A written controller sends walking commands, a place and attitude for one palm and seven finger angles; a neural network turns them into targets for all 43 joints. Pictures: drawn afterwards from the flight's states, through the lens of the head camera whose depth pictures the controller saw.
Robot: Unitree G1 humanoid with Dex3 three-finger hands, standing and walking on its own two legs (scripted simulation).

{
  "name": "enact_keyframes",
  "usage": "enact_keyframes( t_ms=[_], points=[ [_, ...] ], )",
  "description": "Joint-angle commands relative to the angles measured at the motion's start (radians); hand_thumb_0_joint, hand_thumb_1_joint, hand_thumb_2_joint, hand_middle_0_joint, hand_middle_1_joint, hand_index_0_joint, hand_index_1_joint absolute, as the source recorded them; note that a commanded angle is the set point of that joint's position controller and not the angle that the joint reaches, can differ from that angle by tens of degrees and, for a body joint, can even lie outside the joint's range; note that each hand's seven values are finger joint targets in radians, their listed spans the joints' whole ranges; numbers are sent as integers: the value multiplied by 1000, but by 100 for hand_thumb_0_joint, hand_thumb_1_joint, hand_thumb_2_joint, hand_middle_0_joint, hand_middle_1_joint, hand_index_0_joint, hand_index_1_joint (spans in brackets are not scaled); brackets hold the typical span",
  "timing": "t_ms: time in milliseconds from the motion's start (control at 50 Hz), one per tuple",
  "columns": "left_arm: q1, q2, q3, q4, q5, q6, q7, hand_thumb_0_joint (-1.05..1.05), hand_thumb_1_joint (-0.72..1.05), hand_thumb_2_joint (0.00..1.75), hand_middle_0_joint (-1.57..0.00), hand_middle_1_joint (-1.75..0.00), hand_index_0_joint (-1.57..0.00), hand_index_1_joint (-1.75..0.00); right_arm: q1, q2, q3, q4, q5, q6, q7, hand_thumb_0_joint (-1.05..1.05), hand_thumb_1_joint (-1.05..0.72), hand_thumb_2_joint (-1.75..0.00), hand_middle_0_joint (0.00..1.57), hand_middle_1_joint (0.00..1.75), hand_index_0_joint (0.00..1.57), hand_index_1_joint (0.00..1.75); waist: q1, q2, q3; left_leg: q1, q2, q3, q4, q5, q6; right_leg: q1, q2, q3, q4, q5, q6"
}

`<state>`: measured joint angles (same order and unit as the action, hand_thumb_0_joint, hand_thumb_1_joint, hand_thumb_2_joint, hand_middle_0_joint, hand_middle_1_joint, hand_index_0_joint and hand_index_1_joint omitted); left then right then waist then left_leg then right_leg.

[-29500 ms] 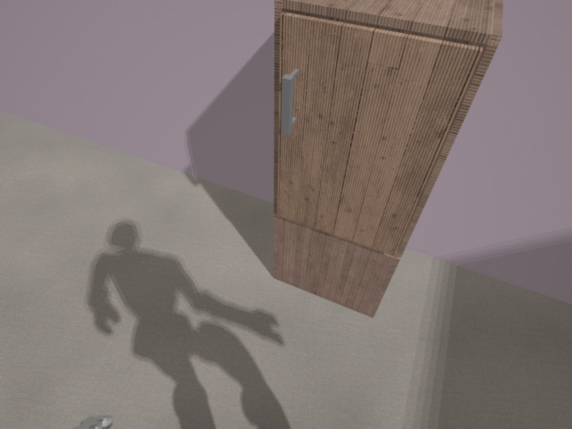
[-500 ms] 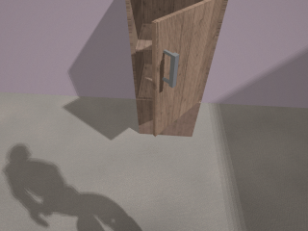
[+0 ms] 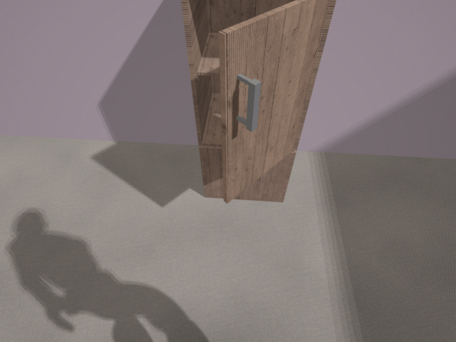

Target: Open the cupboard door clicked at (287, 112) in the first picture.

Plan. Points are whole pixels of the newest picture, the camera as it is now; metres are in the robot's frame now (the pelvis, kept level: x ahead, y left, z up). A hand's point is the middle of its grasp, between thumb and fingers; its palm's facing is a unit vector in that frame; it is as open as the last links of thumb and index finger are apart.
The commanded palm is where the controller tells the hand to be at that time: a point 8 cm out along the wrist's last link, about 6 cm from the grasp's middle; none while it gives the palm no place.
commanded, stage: walk to a spot facing it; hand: left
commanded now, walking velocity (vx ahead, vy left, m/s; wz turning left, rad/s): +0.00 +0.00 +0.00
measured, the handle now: (246, 103) +0.62 -0.01 +0.07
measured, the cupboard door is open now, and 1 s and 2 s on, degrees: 48 48 48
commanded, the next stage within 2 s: none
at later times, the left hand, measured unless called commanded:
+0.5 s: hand out of the picture +0.08 +0.20 -0.18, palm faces -0.10 -0.97 -0.23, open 7.4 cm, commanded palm none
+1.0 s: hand out of the picture +0.14 +0.13 -0.18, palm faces -0.37 -0.90 -0.22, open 7.4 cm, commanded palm none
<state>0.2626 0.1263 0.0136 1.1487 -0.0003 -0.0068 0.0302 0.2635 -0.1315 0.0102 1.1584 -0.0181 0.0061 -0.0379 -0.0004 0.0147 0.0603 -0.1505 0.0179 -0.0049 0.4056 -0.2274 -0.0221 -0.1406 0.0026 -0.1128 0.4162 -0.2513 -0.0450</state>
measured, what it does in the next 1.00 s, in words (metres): steps on the spot, turning right: right foot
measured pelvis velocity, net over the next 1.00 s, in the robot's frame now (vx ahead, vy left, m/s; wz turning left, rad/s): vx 0.02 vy -0.03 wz -0.47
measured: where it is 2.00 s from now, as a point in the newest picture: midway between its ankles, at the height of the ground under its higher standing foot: outside the picture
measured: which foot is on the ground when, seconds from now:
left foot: down 0.00-0.62, up 0.64-1.00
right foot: down 0.00-0.38, up 0.40-0.60, down 0.62-1.00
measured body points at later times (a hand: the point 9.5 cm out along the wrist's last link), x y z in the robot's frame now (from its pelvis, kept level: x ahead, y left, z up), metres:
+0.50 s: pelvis +0.00 +0.00 -0.01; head +0.05 -0.01 +0.44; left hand +0.08 +0.25 -0.16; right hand -0.02 -0.24 -0.16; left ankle +0.00 +0.13 -0.74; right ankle -0.05 -0.09 -0.70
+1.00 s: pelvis +0.02 -0.03 -0.01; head +0.08 -0.05 +0.44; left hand +0.16 +0.18 -0.16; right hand +0.05 -0.32 -0.13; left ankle +0.08 +0.09 -0.72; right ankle -0.03 -0.12 -0.74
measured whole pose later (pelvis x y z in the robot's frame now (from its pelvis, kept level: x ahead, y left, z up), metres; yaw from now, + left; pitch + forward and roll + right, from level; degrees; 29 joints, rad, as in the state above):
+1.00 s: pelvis +0.02 -0.03 -0.01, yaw -27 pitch +1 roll +0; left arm 0.23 0.20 0.07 0.93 0.02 0.04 0.01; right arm 0.04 -0.22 -0.05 0.87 0.00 0.03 -0.03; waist 0.04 -0.03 0.12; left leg -0.39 0.02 -0.01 0.78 -0.41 -0.06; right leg -0.27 0.09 0.15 0.53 -0.28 -0.04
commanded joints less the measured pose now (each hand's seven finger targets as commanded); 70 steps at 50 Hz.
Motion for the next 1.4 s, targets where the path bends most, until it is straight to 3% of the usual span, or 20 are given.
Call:
enact_keyframes(
  t_ms=[0, 280, 340, 380, 560, 580, 600, 620, 640, 760, 880, 980, 1000, 1020, 1060, 1160, 1280, 1340, 1360, 1380],
  points=[
    [74, 103, 21, -17, 4, -15, 7, 0, 90, 90, -20, -30, -20, -30, 72, -78, -13, -18, -2, -9, -6, 0, -90, -90, 20, 30, 20, 30, -2, -13, 17, -46, 67, -43, -58, 162, 40, 9, -125, 111, -98, 145, -2],
    [-13, 181, 94, -114, 18, 30, -11, 0, 90, 90, -20, -30, -20, -30, 40, -112, -66, -106, -1, 20, -18, 0, -90, -90, 20, 30, 20, 30, -20, -48, 1, -35, 83, 68, 116, -11, 17, -166, -158, 280, -44, 158, -64],
    [-50, 143, 92, -160, 15, 35, -25, 0, 90, 90, -20, -30, -20, -30, 66, -193, -79, -124, -13, 5, -29, 0, -90, -90, 20, 30, 20, 30, -32, 184, -25, 37, 269, -120, -58, 130, 107, -255, -9, 134, 214, 114, 10],
    [-95, 137, 93, -195, 19, 44, -32, 0, 90, 90, -20, -30, -20, -30, 82, -214, -83, -140, -17, -2, -34, 0, -90, -90, 20, 30, 20, 30, -38, 259, -23, 65, 410, -204, -126, 287, 220, -356, -6, 116, 560, -302, 33],
    [-26, 152, 94, -220, 18, 32, -58, 0, 90, 90, -20, -30, -20, -30, -53, -269, -105, -234, -16, 6, -10, 0, -90, -90, 20, 30, 20, 30, 43, 124, -72, -3, 285, 115, 128, 298, 74, -89, -12, 25, 129, -21, 48],
    [36, 214, 105, -208, 23, 21, -51, 0, 90, 90, -20, -30, -20, -30, -57, -249, -106, -249, -4, 8, -3, 0, -90, -90, 20, 30, 20, 30, 72, -23, -113, -91, 225, 155, 281, 178, 27, 50, -55, 94, -14, 164, 32],
    [76, 337, 131, -198, 34, 10, -33, 0, 90, 90, -20, -30, -20, -30, -95, -169, -92, -297, 6, 10, 5, 0, -90, -90, 20, 30, 20, 30, 95, -364, -97, -373, 78, 210, 522, -311, -33, 173, -312, 480, -88, 478, -68],
    [114, 366, 132, -191, 17, 12, -20, 0, 90, 90, -20, -30, -20, -30, -146, -186, -90, -322, 4, 23, 5, 0, -90, -90, 20, 30, 20, 30, 121, -349, -110, -418, 43, 78, 696, -450, -37, 146, -390, 585, -62, 677, -165],
    [81, 358, 127, -205, 18, 15, -15, 0, 90, 90, -20, -30, -20, -30, -133, -187, -92, -316, 8, 27, 7, 0, -90, -90, 20, 30, 20, 30, 89, -260, -91, -439, 70, 11, 774, -393, -28, 100, -380, 536, -63, 496, -203],
    [-20, 281, 110, -267, 25, 12, 0, 0, 90, 90, -20, -30, -20, -30, -181, -159, -85, -315, 9, 30, 13, 0, -90, -90, 20, 30, 20, 30, 31, -98, -101, -380, 47, 4, 666, -219, -49, 55, -224, 440, -4, 576, -157],
    [4, 286, 117, -271, 32, 16, -3, 0, 90, 90, -20, -30, -20, -30, -214, -160, -85, -351, 17, 17, 7, 0, -90, -90, 20, 30, 20, 30, 39, -161, -108, -337, 13, -8, 486, -223, -43, 65, -209, 507, 10, 592, -163],
    [-74, 266, 116, -297, 23, 27, -9, 0, 90, 90, -20, -30, -20, -30, -91, -175, -86, -323, 21, 0, -5, 0, -90, -90, 20, 30, 20, 30, -34, -107, -116, -22, 5, -12, 102, -19, -26, -141, -130, 506, 100, 464, -77],
    [-77, 226, 105, -315, 13, 28, -12, 0, 90, 90, -20, -30, -20, -30, -28, -229, -92, -312, 12, -13, -11, 0, -90, -90, 20, 30, 20, 30, -59, 40, -150, 134, 130, -125, -45, 47, 16, -268, -35, 420, 197, 255, -22],
    [-47, 177, 93, -329, 2, 28, -27, 0, 90, 90, -20, -30, -20, -30, -2, -331, -109, -319, -3, -21, -13, 0, -90, -90, 20, 30, 20, 30, -48, 339, -176, 241, 420, -408, -107, 278, 135, -438, 95, 230, 446, -311, 55],
    [-76, 219, 100, -345, 18, 31, -39, 0, 90, 90, -20, -30, -20, -30, -46, -311, -95, -361, -16, -5, -20, 0, -90, -90, 20, 30, 20, 30, -27, 153, -91, 29, 471, -345, -101, 323, 244, -418, 7, 189, 732, -369, 86],
    [-85, 181, 91, -319, 20, 48, -69, 0, 90, 90, -20, -30, -20, -30, -78, -245, -73, -363, -15, -10, -15, 0, -90, -90, 20, 30, 20, 30, 12, 199, -67, 33, 275, -17, -37, 463, 139, -418, -26, 107, 719, -209, 112],
    [-147, 169, 73, -338, 19, 38, -76, 0, 90, 90, -20, -30, -20, -30, 8, -291, -97, -332, -16, 0, 1, 0, -90, -90, 20, 30, 20, 30, -33, 216, -84, 54, 304, 66, 19, 428, 121, -268, -9, 5, 353, -196, 89],
    [-58, 201, 79, -307, 19, 26, -71, 0, 90, 90, -20, -30, -20, -30, -17, -302, -104, -335, -8, 5, 9, 0, -90, -90, 20, 30, 20, 30, 28, 148, -118, -43, 280, 114, 174, 323, 49, -35, -2, -1, 70, 38, 55],
    [23, 280, 94, -280, 26, 16, -60, 0, 90, 90, -20, -30, -20, -30, -25, -260, -99, -349, 6, 6, 16, 0, -90, -90, 20, 30, 20, 30, 67, -35, -170, -190, 220, 169, 354, 145, -4, 156, -129, 152, -11, 248, 9],
    [94, 403, 125, -260, 32, 6, -40, 0, 90, 90, -20, -30, -20, -30, -86, -168, -74, -408, 11, 7, 23, 0, -90, -90, 20, 30, 20, 30, 109, -374, -180, -453, 63, 199, 626, -409, -53, 261, -393, 530, -51, 605, -110]
  ],
)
